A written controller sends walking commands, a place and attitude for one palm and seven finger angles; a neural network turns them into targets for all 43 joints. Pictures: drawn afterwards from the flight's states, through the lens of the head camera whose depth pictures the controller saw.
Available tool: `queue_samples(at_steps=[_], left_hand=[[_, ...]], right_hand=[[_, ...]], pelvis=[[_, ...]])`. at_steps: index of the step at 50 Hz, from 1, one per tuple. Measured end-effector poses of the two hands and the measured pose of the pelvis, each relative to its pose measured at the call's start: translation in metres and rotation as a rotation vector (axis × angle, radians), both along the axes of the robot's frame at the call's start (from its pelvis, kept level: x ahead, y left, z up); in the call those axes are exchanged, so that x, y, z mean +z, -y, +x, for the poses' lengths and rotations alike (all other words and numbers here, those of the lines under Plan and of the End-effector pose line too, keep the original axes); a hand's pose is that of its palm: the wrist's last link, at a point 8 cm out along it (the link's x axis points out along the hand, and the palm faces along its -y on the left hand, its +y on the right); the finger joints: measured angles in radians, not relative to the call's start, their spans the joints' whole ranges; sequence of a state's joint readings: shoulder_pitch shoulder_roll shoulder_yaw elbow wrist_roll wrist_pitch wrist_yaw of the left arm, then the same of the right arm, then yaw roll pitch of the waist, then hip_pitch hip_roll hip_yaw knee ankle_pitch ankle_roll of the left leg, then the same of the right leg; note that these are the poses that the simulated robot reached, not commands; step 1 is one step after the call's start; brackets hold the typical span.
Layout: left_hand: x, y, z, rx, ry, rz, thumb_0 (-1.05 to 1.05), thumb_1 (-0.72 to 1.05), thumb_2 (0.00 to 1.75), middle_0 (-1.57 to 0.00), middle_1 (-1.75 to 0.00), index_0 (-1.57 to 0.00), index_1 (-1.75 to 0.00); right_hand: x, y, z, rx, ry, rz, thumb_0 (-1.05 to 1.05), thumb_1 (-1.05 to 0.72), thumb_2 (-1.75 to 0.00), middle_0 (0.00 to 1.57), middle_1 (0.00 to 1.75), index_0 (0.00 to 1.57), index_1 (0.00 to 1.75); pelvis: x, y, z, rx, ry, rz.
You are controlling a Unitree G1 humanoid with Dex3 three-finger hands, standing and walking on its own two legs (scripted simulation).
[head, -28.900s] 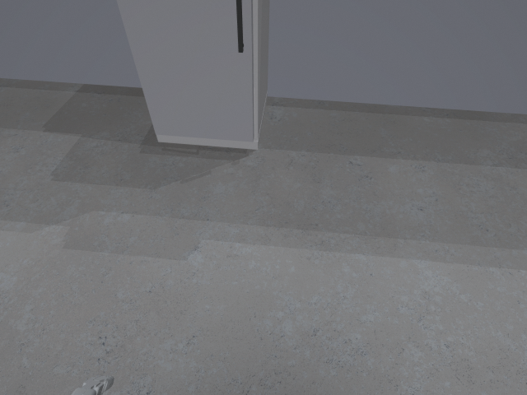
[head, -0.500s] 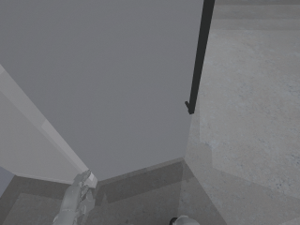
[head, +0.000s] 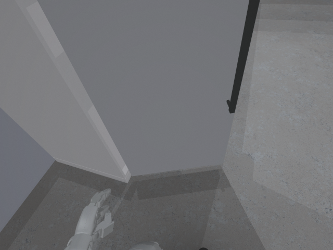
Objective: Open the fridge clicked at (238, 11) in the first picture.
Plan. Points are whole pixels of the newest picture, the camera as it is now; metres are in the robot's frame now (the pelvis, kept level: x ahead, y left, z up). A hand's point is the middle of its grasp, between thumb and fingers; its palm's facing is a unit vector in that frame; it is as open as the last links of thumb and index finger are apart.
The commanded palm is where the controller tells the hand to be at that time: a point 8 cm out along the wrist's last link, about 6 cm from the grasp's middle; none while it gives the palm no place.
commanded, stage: stop stepping back and stand still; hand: right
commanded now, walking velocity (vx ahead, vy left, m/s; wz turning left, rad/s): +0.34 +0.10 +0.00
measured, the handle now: (239, 57) +0.67 -0.17 +0.09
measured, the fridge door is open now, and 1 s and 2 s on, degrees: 65 65 65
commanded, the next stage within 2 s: let the arm hang, fingers relaxed in 1.34 s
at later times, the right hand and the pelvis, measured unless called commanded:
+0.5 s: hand out of the picture +0.09 -0.30 +0.16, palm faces +0.49 +0.80 -0.35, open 7.4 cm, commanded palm +0.02 -0.34 +0.17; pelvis -0.10 -0.02 -0.01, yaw -5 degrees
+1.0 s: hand out of the picture +0.10 -0.31 +0.18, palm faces +0.55 +0.72 -0.43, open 7.4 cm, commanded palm +0.03 -0.34 +0.17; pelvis -0.07 -0.02 -0.01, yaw -7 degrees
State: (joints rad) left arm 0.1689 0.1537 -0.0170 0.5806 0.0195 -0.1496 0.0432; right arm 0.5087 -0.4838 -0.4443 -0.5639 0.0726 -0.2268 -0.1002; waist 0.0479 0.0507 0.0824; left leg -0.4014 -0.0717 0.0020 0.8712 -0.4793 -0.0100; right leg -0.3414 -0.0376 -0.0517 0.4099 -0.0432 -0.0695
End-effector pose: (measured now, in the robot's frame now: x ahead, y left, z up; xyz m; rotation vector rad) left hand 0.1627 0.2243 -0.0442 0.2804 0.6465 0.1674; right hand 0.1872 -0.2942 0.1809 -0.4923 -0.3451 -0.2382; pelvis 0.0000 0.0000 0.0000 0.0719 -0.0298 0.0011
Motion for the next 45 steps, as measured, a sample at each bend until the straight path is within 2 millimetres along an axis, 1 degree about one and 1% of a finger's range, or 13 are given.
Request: queue_samples(at_steps=[4,9,13,17,21,23,27,30,32,35,37,42,45], left_hand=[[0.000,-0.007,-0.039,0.025,-0.039,0.011,0.01,0.90,0.90,-0.20,-0.30,-0.21,-0.30],[-0.023,-0.017,-0.070,-0.007,-0.116,0.028,0.01,0.90,0.90,-0.20,-0.30,-0.21,-0.30],[-0.028,-0.016,-0.090,-0.007,-0.162,0.040,0.02,0.90,0.90,-0.20,-0.30,-0.21,-0.30],[-0.025,-0.007,-0.096,-0.001,-0.097,0.063,0.02,0.90,0.90,-0.20,-0.30,-0.21,-0.30],[-0.025,0.012,-0.099,0.000,-0.012,0.049,0.02,0.90,0.90,-0.20,-0.30,-0.20,-0.30],[-0.020,0.026,-0.105,-0.005,0.010,0.006,0.02,0.90,0.90,-0.20,-0.30,-0.20,-0.30],[-0.019,0.048,-0.118,-0.053,-0.023,-0.065,0.02,0.90,0.90,-0.20,-0.30,-0.20,-0.30],[-0.028,0.055,-0.121,-0.080,-0.077,-0.095,0.02,0.90,0.90,-0.20,-0.30,-0.21,-0.30],[-0.040,0.054,-0.118,-0.093,-0.105,-0.108,0.02,0.89,0.90,-0.21,-0.30,-0.21,-0.30],[-0.060,0.045,-0.105,-0.118,-0.146,-0.091,0.02,0.89,0.90,-0.21,-0.30,-0.21,-0.30],[-0.064,0.039,-0.098,-0.128,-0.172,-0.063,0.02,0.89,0.90,-0.21,-0.30,-0.21,-0.30],[-0.051,0.029,-0.076,-0.091,-0.101,0.008,0.02,0.90,0.90,-0.20,-0.30,-0.21,-0.30],[-0.038,0.033,-0.065,-0.083,-0.046,0.009,0.02,0.90,0.90,-0.20,-0.30,-0.20,-0.30]], right_hand=[[0.012,0.002,-0.050,-0.021,-0.045,-0.076,0.02,-0.89,-0.90,0.21,0.30,0.22,0.30],[0.017,0.020,-0.112,-0.194,-0.031,-0.109,0.02,-0.89,-0.90,0.21,0.30,0.22,0.30],[0.009,0.040,-0.139,-0.306,0.064,0.022,0.01,-0.89,-0.90,0.21,0.30,0.22,0.30],[-0.021,0.054,-0.139,-0.359,0.085,0.186,0.01,-0.89,-0.90,0.20,0.30,0.21,0.30],[-0.038,0.051,-0.131,-0.283,0.053,0.195,0.02,-0.90,-0.90,0.20,0.30,0.21,0.30],[-0.027,0.047,-0.133,-0.234,0.041,0.134,0.02,-0.90,-0.90,0.20,0.30,0.21,0.30],[0.014,0.039,-0.148,-0.176,0.085,-0.020,0.02,-0.89,-0.90,0.21,0.30,0.21,0.30],[0.036,0.040,-0.160,-0.205,0.103,-0.118,0.02,-0.89,-0.90,0.21,0.30,0.21,0.30],[0.038,0.045,-0.164,-0.259,0.092,-0.160,0.02,-0.89,-0.90,0.21,0.30,0.21,0.30],[0.021,0.056,-0.166,-0.342,0.058,-0.128,0.01,-0.89,-0.90,0.21,0.30,0.21,0.30],[0.004,0.062,-0.165,-0.381,0.027,-0.052,0.01,-0.89,-0.90,0.20,0.30,0.21,0.30],[-0.036,0.063,-0.154,-0.367,-0.026,0.101,0.01,-0.89,-0.90,0.20,0.30,0.21,0.30],[-0.034,0.055,-0.141,-0.313,-0.008,0.100,0.02,-0.89,-0.90,0.20,0.30,0.21,0.30]], pelvis=[[0.004,-0.001,-0.018,-0.019,-0.009,0.010],[-0.003,-0.003,-0.048,-0.041,-0.026,-0.046],[-0.001,0.004,-0.062,-0.051,-0.014,-0.065],[-0.007,0.017,-0.071,-0.077,-0.013,-0.059],[-0.018,0.028,-0.090,-0.087,0.015,-0.070],[-0.014,0.027,-0.094,-0.083,0.023,-0.076],[-0.002,0.023,-0.096,-0.093,0.013,-0.047],[0.002,0.022,-0.092,-0.096,0.003,-0.024],[-0.003,0.020,-0.088,-0.114,-0.007,-0.028],[-0.015,0.019,-0.090,-0.124,-0.014,-0.045],[-0.016,0.023,-0.090,-0.128,-0.001,-0.049],[-0.022,0.034,-0.082,-0.123,0.019,-0.066],[-0.020,0.032,-0.078,-0.114,0.030,-0.088]])
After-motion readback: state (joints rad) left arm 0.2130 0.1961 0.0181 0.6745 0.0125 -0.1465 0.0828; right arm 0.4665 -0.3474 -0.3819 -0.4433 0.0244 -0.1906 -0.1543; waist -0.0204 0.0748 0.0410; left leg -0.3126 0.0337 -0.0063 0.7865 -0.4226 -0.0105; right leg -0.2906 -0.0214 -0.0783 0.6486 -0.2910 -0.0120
